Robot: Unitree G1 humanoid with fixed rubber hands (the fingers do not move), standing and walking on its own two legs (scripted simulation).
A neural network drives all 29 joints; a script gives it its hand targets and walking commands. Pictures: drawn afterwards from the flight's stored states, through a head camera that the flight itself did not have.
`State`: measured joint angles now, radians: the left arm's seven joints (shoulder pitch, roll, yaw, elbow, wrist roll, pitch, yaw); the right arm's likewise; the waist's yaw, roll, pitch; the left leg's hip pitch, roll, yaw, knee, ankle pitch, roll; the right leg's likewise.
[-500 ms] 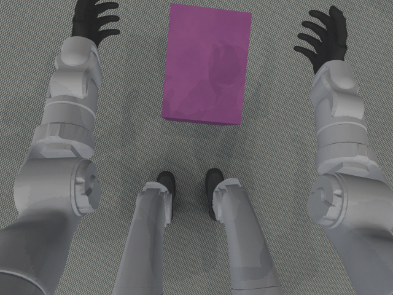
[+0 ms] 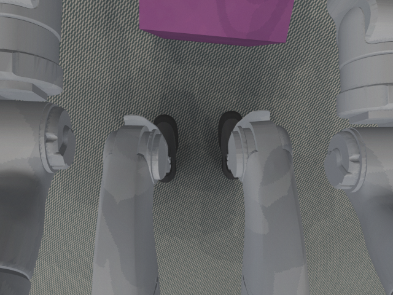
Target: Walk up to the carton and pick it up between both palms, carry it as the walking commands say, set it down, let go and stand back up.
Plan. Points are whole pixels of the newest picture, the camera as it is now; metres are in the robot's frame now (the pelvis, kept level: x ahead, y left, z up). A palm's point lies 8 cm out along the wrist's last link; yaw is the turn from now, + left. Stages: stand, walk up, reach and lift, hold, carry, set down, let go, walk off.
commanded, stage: reach and lift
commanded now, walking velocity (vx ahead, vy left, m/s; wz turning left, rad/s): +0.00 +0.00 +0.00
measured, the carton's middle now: out of the picture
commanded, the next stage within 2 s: none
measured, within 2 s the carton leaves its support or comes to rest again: neither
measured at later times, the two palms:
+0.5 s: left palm out of the picture +0.57 +0.16 -0.27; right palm out of the picture +0.53 -0.20 -0.28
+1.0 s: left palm out of the picture +0.58 +0.15 -0.28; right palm out of the picture +0.54 -0.22 -0.28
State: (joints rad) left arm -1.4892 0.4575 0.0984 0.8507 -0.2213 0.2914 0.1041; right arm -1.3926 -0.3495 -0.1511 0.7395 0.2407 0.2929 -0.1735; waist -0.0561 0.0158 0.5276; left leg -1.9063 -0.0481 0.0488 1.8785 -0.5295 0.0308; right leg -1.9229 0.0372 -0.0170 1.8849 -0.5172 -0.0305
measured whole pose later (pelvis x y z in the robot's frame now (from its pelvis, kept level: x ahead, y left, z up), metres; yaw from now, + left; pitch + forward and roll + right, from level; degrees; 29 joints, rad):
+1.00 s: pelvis +0.01 +0.00 -0.12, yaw +0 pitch +30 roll +1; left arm -1.49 0.43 0.05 1.09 -0.25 0.09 0.12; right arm -1.40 -0.36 -0.11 0.97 0.25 0.08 -0.15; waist -0.06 0.01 0.52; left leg -2.18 -0.04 0.06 2.28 -0.62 0.04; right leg -2.19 0.02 -0.05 2.28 -0.60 -0.05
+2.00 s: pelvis +0.01 +0.01 -0.13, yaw -2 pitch +29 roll -2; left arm -1.56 0.28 0.13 1.06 -0.11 0.19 0.10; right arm -1.44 -0.34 -0.21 1.00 0.19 0.21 -0.09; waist -0.05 0.02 0.50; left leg -2.22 -0.04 0.06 2.33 -0.62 0.07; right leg -2.21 0.02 -0.06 2.30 -0.61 -0.02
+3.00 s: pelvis -0.01 +0.01 -0.04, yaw +0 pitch +26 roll -1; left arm -1.45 0.17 0.33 0.70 0.06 0.39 0.10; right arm -1.36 -0.18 -0.42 0.63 -0.04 0.41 -0.10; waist -0.06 0.01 0.52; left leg -1.92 -0.09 0.02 2.03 -0.56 0.03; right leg -1.91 0.07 -0.01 2.02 -0.56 0.02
